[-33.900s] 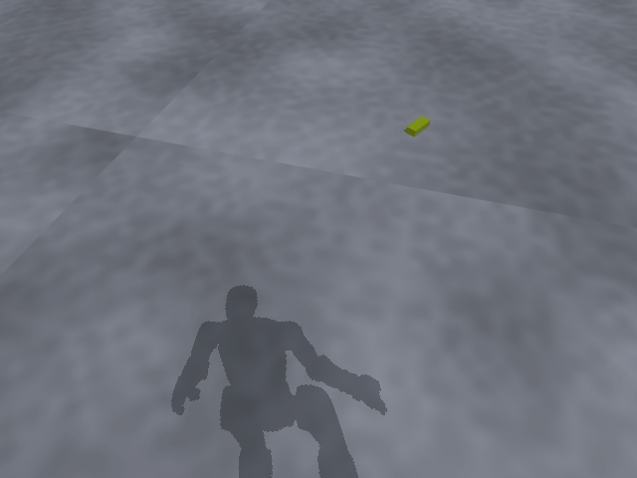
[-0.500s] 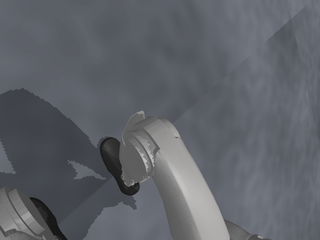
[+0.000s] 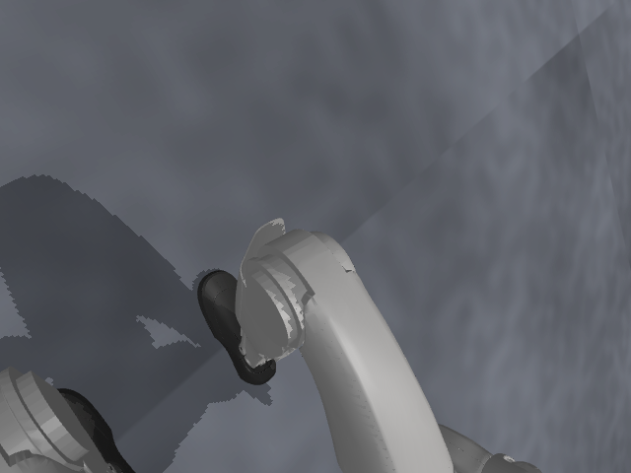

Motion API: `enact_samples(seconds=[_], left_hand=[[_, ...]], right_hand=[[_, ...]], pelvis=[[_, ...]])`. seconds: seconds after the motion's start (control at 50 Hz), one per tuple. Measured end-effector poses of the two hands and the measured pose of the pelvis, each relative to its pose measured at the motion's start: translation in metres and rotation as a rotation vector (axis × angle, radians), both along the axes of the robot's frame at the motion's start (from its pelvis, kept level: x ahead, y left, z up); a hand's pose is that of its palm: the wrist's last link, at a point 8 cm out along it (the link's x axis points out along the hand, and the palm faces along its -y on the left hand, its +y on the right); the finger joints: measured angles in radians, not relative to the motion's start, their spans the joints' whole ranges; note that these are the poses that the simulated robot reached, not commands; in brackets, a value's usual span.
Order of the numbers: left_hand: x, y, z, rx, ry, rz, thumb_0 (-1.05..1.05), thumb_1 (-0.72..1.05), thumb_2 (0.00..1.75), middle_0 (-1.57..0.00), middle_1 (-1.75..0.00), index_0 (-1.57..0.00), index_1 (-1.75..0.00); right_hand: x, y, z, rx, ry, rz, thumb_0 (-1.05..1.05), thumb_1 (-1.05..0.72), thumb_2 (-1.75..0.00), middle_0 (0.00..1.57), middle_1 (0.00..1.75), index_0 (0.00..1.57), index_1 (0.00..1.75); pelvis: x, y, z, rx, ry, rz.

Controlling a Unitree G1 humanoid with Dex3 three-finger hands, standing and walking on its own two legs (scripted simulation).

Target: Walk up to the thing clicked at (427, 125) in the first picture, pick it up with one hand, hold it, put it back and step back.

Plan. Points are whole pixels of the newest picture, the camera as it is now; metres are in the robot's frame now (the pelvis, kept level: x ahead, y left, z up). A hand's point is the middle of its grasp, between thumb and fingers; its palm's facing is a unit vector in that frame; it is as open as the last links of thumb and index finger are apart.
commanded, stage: open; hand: left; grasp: from above
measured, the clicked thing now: out of the picture +0.48 +0.35 -0.32
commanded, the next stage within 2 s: withdraw in 0.02 s
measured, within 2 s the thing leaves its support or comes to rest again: neither
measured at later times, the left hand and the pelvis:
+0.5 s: hand out of the picture +0.51 +0.39 -0.19, palm faces +0.02 -0.39 -0.92, open 13.2 cm; pelvis +0.01 +0.00 +0.01, yaw +1 degrees
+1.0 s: hand out of the picture +0.48 +0.35 -0.11, palm faces -0.44 -0.23 -0.87, open 13.4 cm; pelvis -0.01 -0.01 +0.02, yaw +8 degrees
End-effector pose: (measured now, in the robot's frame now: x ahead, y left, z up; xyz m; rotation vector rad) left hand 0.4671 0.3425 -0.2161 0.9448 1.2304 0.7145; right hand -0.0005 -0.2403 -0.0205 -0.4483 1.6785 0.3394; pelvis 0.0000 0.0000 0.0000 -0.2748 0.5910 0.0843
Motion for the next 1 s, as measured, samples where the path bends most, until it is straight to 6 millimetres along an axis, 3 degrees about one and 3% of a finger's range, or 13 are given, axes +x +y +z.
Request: enact_samples(seconds=[0.32,0.4,0.48,0.6,0.72,0.84,1.0], left_hand=[[0.007,0.007,0.010,-0.001,-0.040,0.019,-0.01,-0.35,0.85,-0.26,-0.85,-0.26,-0.85],[0.022,0.023,0.036,0.014,-0.099,0.010,-0.01,-0.36,0.85,-0.26,-0.85,-0.26,-0.84],[0.035,0.043,0.077,0.051,-0.120,-0.072,-0.01,-0.36,0.84,-0.27,-0.84,-0.27,-0.83],[0.026,0.060,0.130,0.098,-0.019,-0.256,0.00,-0.37,0.85,-0.26,-0.85,-0.26,-0.84],[0.010,0.048,0.155,0.042,0.047,-0.428,0.00,-0.42,0.90,-0.20,-0.91,-0.20,-0.91],[0.012,0.022,0.171,0.027,0.077,-0.626,-0.01,-0.47,0.95,-0.17,-0.96,-0.17,-0.96],[0.020,0.010,0.164,0.018,0.121,-0.799,0.00,-0.42,0.92,-0.19,-0.94,-0.20,-0.93]], right_hand=[[-0.003,-0.001,0.003,-0.007,0.009,-0.017,0.00,-0.91,-0.90,0.20,0.30,0.20,0.30],[0.001,-0.003,0.003,-0.020,-0.015,-0.050,0.00,-0.92,-0.90,0.20,0.30,0.20,0.30],[0.008,-0.007,-0.002,-0.034,-0.057,-0.097,0.00,-0.92,-0.90,0.20,0.30,0.20,0.30],[0.021,-0.007,-0.027,-0.002,-0.108,-0.136,0.00,-0.92,-0.90,0.20,0.30,0.20,0.30],[0.038,-0.005,-0.043,0.012,-0.179,-0.145,0.00,-0.91,-0.90,0.20,0.30,0.20,0.30],[0.051,-0.015,-0.042,-0.032,-0.255,-0.129,0.00,-0.92,-0.90,0.20,0.30,0.20,0.30],[0.038,-0.036,-0.037,-0.143,-0.274,-0.097,0.00,-0.91,-0.90,0.20,0.30,0.20,0.30]], pelvis=[[0.000,-0.001,0.002,0.002,0.006,0.001],[0.002,-0.001,0.006,0.006,0.025,-0.001],[0.005,0.000,0.008,0.010,0.050,0.003],[0.008,0.002,0.009,0.038,0.056,0.025],[0.003,0.002,0.015,0.078,0.038,0.051],[-0.005,-0.003,0.021,0.107,0.016,0.068],[-0.014,-0.008,0.018,0.116,-0.015,0.062]])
